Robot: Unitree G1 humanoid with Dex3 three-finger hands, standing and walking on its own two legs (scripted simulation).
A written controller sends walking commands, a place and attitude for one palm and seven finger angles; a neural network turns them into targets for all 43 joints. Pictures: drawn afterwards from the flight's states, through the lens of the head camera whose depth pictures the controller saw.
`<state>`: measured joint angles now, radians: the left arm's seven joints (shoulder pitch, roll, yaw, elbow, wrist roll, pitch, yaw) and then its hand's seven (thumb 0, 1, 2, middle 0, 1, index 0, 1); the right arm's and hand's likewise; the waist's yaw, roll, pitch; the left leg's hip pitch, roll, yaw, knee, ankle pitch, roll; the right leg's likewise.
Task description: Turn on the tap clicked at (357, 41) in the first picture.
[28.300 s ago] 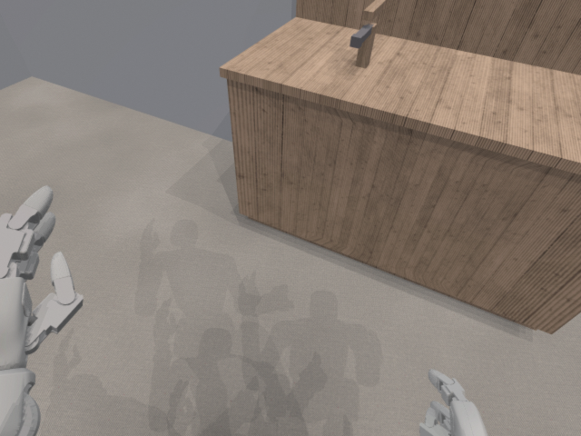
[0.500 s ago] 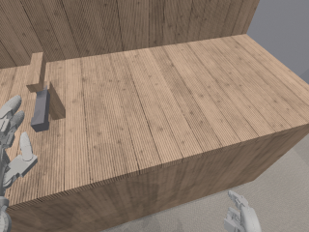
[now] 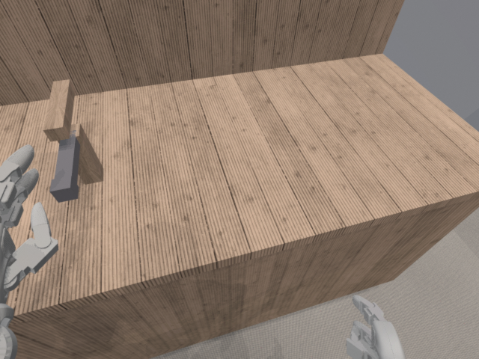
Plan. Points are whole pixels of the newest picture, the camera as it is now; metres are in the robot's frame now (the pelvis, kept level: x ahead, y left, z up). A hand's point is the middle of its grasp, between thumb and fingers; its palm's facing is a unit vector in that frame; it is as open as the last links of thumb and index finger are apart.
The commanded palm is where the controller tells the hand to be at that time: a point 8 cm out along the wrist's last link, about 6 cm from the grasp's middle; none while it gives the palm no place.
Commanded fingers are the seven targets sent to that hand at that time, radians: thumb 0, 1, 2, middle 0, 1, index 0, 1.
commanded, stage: come to a stop and stand still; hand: left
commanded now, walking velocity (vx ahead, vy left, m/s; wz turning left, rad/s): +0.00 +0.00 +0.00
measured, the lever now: (64, 189) +0.33 +0.29 +0.12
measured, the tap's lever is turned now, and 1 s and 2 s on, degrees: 0 0 0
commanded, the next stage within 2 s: look again from close up in 1.64 s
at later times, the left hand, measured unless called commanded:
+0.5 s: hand out of the picture +0.20 +0.31 +0.17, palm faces +0.40 -0.85 -0.35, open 7.5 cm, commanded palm +0.14 +0.33 +0.18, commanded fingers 0.00 0.90 0.90 -0.20 -0.30 -0.20 -0.30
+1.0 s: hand out of the picture +0.23 +0.33 +0.18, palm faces +0.37 -0.86 -0.36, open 7.5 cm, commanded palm +0.17 +0.36 +0.18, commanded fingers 0.00 0.90 0.90 -0.20 -0.30 -0.20 -0.30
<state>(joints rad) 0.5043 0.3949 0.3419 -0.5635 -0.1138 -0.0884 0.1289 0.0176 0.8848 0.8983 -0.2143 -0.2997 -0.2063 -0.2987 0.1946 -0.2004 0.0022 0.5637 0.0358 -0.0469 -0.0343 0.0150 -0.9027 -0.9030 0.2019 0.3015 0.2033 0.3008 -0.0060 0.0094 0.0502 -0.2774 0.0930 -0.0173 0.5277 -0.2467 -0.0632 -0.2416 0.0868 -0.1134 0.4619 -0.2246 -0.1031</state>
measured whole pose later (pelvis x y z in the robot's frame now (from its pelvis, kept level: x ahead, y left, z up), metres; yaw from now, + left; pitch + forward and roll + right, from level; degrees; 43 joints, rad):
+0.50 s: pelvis -0.03 +0.06 +0.00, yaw -2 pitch -2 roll -1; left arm 0.40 0.39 0.39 -0.47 -0.05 -0.20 0.11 0.02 0.88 0.90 -0.22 -0.30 -0.21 -0.30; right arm 0.25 -0.18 0.02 0.60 0.01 -0.17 -0.04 0.02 -0.90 -0.90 0.20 0.30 0.20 0.30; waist 0.03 -0.04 0.06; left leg -0.26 0.02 0.05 0.52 -0.22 0.03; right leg -0.25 0.03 -0.05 0.46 -0.21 -0.02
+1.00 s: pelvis +0.01 +0.09 +0.01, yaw +0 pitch -1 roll -1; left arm 0.38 0.36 0.36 -0.51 -0.02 -0.22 0.10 0.02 0.89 0.90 -0.21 -0.30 -0.20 -0.30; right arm 0.20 -0.18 0.03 0.59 0.01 -0.17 -0.01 0.02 -0.90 -0.90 0.20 0.30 0.21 0.30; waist 0.02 -0.04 0.09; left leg -0.22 -0.04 0.04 0.47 -0.23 0.07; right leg -0.20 -0.01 -0.03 0.41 -0.20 0.02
